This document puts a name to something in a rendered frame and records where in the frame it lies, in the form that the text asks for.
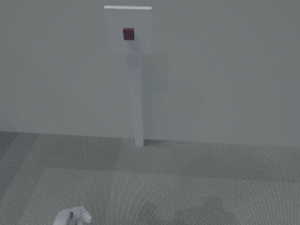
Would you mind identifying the robot left hand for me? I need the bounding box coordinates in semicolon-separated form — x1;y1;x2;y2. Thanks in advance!
52;206;92;225

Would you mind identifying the button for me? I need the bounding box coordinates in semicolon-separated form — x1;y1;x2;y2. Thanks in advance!
123;27;135;40

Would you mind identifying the panel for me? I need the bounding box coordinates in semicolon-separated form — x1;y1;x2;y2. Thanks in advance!
103;6;152;147

